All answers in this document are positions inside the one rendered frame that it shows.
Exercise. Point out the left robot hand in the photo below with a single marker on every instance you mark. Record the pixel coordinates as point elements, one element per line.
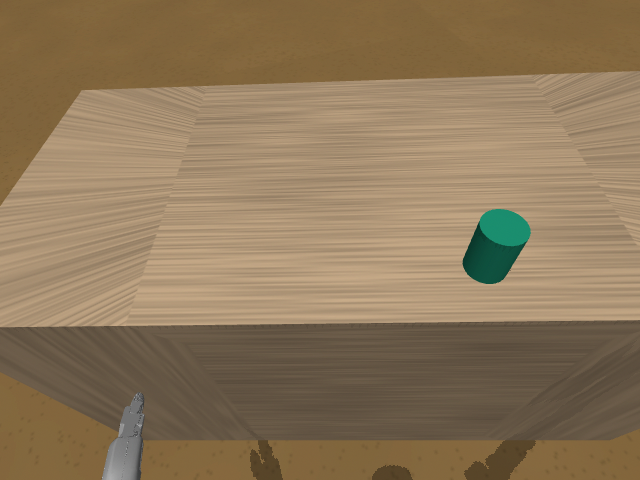
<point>123,461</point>

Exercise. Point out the can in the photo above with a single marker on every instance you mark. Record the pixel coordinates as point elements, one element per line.
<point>497,241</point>

